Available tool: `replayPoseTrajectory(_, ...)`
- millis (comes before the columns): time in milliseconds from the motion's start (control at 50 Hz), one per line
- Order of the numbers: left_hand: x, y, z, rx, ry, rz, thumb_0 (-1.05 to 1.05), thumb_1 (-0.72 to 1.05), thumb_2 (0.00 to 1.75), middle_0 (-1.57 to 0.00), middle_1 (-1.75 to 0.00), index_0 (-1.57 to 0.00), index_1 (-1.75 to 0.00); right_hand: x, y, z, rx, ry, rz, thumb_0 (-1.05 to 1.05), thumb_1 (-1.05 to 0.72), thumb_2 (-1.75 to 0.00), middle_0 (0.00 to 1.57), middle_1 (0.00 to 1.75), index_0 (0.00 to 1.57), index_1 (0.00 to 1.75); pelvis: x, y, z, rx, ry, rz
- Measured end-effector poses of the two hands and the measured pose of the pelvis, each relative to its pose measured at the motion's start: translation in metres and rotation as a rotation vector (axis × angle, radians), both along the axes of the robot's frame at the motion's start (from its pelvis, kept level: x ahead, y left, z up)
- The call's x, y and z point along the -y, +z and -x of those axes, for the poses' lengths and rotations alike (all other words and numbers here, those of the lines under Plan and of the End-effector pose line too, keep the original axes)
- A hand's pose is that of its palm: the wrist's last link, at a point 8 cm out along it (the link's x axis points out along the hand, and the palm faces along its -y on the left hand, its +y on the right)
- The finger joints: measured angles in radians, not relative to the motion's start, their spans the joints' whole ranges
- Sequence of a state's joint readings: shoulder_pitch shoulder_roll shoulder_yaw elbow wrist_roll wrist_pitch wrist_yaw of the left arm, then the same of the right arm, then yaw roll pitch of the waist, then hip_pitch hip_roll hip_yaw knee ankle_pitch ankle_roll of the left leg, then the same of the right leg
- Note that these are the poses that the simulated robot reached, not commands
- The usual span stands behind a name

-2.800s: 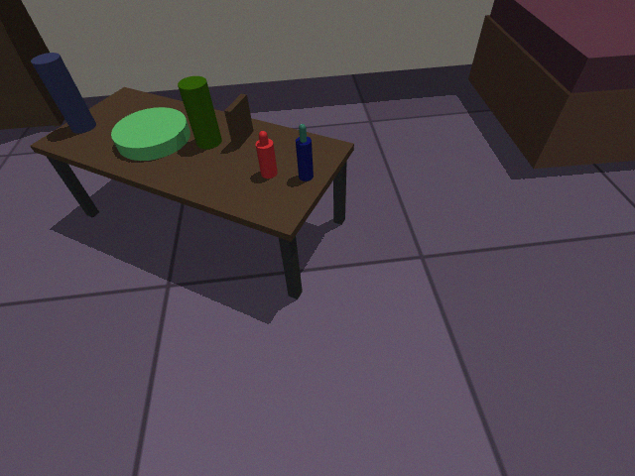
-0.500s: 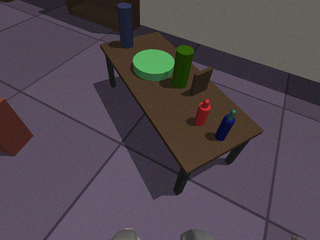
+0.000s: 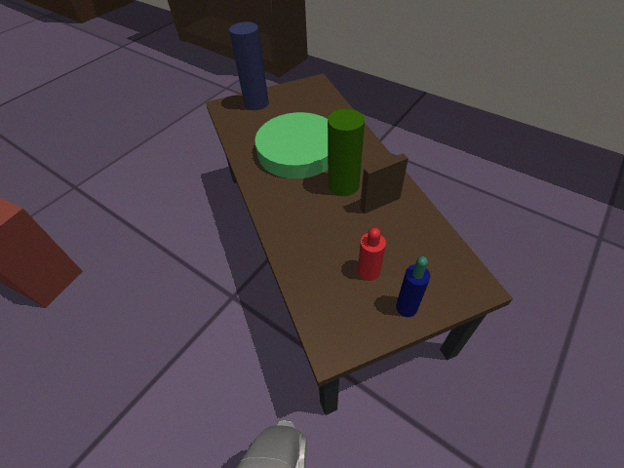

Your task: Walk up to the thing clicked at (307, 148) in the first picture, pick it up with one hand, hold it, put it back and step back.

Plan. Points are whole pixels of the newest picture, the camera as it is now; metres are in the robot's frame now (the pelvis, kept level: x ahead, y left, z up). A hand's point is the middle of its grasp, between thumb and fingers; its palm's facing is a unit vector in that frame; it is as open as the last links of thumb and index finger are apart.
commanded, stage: walk up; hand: right
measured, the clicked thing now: (414, 285) +0.51 -0.15 -0.25
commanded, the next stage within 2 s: stand in 1.96 s
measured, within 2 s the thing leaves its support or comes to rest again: neither
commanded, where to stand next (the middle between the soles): +0.08 +0.02 m, yaw +5 degrees
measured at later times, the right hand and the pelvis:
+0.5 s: hand (533, 431) +0.22 -0.28 -0.16, palm faces -0.14 +0.93 -0.35, open 7.4 cm; pelvis +0.03 -0.04 -0.02, yaw +6 degrees
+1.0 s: hand out of the picture +0.14 -0.24 -0.16, palm faces -0.16 +0.92 -0.35, open 7.4 cm; pelvis +0.02 +0.01 -0.01, yaw +9 degrees
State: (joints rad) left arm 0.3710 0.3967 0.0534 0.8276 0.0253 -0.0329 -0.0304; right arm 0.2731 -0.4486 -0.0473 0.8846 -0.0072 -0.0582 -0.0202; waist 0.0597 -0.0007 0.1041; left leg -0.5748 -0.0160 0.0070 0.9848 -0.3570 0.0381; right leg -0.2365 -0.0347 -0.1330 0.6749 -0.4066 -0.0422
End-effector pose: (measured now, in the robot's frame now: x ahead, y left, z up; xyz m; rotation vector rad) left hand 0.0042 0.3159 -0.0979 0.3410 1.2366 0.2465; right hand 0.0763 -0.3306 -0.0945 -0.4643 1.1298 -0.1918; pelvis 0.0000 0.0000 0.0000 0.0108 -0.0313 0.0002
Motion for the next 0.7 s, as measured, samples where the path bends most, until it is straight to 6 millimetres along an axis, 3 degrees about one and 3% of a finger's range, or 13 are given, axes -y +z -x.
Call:
replayPoseTrajectory(80,0.016,-0.003,0.006,-0.046,0.041,0.000,0.01,0.90,0.90,-0.20,-0.30,-0.21,-0.30,-0.009,-0.007,-0.043,0.011,0.045,-0.049,0.01,-0.91,-0.89,0.20,0.30,0.20,0.30,0.011,0.000,-0.015,0.005,0.024,-0.001)
replayPoseTrajectory(160,0.021,-0.011,-0.001,-0.049,0.080,-0.004,0.01,0.90,0.90,-0.21,-0.30,-0.21,-0.30,-0.022,-0.017,-0.085,0.023,0.090,-0.085,0.01,-0.91,-0.89,0.20,0.30,0.20,0.30,0.014,-0.006,-0.030,0.003,0.051,0.004)
replayPoseTrajectory(240,0.022,-0.019,-0.020,-0.031,0.100,-0.004,0.01,0.90,0.90,-0.20,-0.30,-0.21,-0.30,-0.035,-0.022,-0.120,0.081,0.122,-0.111,0.01,-0.91,-0.89,0.20,0.30,0.20,0.30,0.013,-0.012,-0.035,0.015,0.074,-0.006)
replayPoseTrajectory(300,0.024,-0.016,-0.043,0.010,0.091,-0.010,0.01,0.90,0.90,-0.20,-0.30,-0.20,-0.30,-0.040,-0.019,-0.131,0.125,0.112,-0.134,0.01,-0.91,-0.89,0.20,0.30,0.20,0.30,0.017,-0.010,-0.037,0.023,0.081,0.002)
replayPoseTrajectory(380,0.027,-0.008,-0.069,0.094,0.061,-0.039,0.01,0.91,0.90,-0.20,-0.30,-0.20,-0.30,-0.034,-0.020,-0.138,0.137,0.124,-0.144,0.01,-0.90,-0.89,0.20,0.30,0.20,0.30,0.027,-0.011,-0.037,0.017,0.085,0.008)
replayPoseTrajectory(440,0.027,-0.006,-0.071,0.129,0.046,-0.089,0.00,0.91,0.90,-0.20,-0.30,-0.20,-0.30,-0.020,-0.028,-0.141,0.139,0.124,-0.147,0.01,-0.90,-0.89,0.20,0.30,0.20,0.30,0.036,-0.020,-0.033,0.020,0.094,0.027)
replayPoseTrajectory(600,0.006,0.014,-0.030,0.054,0.071,-0.170,0.00,0.90,0.90,-0.21,-0.30,-0.21,-0.30,0.004,-0.024,-0.115,0.050,0.084,-0.098,0.01,-0.91,-0.89,0.20,0.30,0.20,0.30,0.027,-0.011,-0.023,0.002,0.128,0.004)
replayPoseTrajectory(700,-0.025,0.009,-0.009,0.022,0.089,-0.172,0.01,0.90,0.90,-0.21,-0.30,-0.21,-0.30,-0.001,-0.025,-0.086,-0.045,0.080,-0.052,0.01,-0.91,-0.90,0.20,0.29,0.20,0.30,0.009,-0.015,-0.019,-0.011,0.153,0.001)
